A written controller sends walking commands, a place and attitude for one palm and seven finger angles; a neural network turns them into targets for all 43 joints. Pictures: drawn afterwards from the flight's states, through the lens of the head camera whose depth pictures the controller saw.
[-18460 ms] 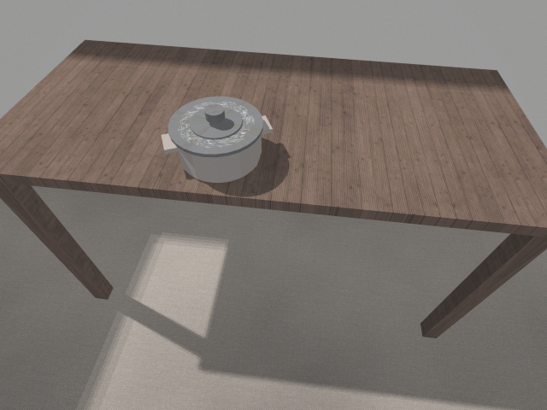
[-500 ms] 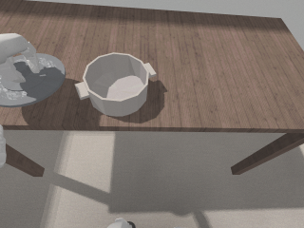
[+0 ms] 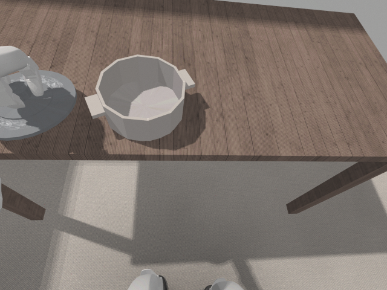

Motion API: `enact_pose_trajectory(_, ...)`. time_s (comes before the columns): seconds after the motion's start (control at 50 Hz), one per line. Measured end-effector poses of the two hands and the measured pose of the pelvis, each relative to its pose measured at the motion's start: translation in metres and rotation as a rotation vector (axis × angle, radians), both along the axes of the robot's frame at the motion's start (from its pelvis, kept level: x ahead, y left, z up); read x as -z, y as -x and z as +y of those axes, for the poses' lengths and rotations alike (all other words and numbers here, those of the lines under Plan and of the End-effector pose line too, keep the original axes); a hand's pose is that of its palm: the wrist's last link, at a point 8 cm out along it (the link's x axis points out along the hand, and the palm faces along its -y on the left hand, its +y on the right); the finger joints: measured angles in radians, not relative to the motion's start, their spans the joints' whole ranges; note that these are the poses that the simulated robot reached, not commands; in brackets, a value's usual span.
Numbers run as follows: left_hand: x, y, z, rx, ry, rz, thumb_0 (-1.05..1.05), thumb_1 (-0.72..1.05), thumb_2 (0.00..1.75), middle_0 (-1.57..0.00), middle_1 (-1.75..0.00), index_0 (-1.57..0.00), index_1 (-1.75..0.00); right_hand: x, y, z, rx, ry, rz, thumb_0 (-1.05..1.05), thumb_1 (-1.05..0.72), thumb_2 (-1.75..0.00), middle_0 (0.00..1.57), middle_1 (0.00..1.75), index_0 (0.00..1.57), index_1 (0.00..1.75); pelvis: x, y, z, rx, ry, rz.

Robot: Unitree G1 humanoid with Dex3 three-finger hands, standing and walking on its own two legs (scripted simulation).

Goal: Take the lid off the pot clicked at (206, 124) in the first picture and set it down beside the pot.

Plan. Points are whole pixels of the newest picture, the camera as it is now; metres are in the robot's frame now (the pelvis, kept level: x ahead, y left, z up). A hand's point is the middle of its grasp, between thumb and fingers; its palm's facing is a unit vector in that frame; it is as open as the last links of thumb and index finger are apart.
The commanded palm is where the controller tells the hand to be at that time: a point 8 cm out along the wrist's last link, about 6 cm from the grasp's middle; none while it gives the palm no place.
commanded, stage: lower the lid onto the table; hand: left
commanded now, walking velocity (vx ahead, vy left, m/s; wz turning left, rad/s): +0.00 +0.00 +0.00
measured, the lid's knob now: (18, 91) +0.51 +0.32 +0.06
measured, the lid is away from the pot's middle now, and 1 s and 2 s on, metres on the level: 0.24 0.25 0.25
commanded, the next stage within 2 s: open the fingers wide in 0.54 s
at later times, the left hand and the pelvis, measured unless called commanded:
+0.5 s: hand (16, 98) +0.49 +0.32 +0.06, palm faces -0.49 -0.11 -0.86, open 6.2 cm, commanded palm +0.56 +0.31 +0.12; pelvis +0.00 +0.01 -0.01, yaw +0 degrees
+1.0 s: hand (11, 113) +0.46 +0.32 +0.05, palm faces -0.45 -0.10 -0.89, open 6.2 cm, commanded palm +0.51 +0.31 +0.11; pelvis -0.02 +0.01 -0.01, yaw +1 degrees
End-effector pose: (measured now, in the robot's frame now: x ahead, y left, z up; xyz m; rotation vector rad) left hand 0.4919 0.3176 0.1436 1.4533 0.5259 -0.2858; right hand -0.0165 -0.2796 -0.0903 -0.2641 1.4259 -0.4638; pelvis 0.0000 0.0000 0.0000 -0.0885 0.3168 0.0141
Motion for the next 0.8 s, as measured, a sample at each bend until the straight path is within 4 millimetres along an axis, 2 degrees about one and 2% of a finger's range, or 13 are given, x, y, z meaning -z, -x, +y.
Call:
enact_pose_trajectory(0.34, 0.021, -0.005, 0.006, -0.001, 0.000, 0.018, 0.06, 0.46, 0.48, -0.66, -0.91, -0.76, -0.97, 0.004, 0.016, 0.006, 0.026, 0.007, 0.062, 0.01, -0.91, -0.90, 0.21, 0.30, 0.21, 0.30, 0.008, 0.001, 0.003, 0.001, 0.015, 0.034)
enact_pose_trajectory(0.64, 0.026, -0.007, 0.003, -0.003, 0.004, -0.014, 0.06, 0.45, 0.48, -0.66, -0.92, -0.78, -0.97, 0.010, 0.019, 0.012, 0.020, 0.000, 0.053, 0.00, -0.91, -0.90, 0.21, 0.30, 0.21, 0.30, 0.014, 0.009, 0.006, 0.000, 0.022, 0.046)
enact_pose_trajectory(0.8, 0.032, 0.013, 0.001, 0.029, -0.001, -0.062, 0.07, 0.47, 0.48, -0.63, -0.94, -0.77, -0.97, 0.014, 0.015, 0.016, 0.010, -0.045, 0.060, 0.01, -0.91, -0.90, 0.21, 0.30, 0.21, 0.30, 0.012, 0.012, 0.007, -0.002, 0.016, 0.023)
